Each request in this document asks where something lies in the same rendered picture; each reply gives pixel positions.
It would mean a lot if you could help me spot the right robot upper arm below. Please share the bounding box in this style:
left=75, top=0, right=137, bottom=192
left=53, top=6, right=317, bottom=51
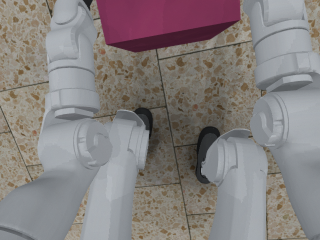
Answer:
left=249, top=88, right=320, bottom=240

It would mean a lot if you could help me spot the left robot upper arm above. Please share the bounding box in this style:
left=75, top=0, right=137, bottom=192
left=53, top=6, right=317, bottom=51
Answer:
left=0, top=118, right=113, bottom=240

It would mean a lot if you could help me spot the left robot hand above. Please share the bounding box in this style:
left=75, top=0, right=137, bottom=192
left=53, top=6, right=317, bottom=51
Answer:
left=83, top=0, right=93, bottom=11

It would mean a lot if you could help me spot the robot left foot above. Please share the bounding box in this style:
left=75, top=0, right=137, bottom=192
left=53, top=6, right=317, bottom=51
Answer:
left=134, top=107, right=153, bottom=139

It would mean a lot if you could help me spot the carton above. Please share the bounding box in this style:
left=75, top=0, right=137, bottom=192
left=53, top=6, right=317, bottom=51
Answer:
left=96, top=0, right=241, bottom=53

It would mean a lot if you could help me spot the robot left thigh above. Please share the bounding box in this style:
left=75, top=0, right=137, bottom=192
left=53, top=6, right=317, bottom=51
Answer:
left=80, top=118, right=150, bottom=240

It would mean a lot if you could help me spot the right robot forearm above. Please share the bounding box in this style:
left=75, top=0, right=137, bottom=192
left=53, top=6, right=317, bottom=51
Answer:
left=242, top=0, right=320, bottom=94

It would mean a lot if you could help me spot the left robot forearm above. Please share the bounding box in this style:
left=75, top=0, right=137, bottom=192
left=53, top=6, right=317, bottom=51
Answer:
left=39, top=0, right=101, bottom=138

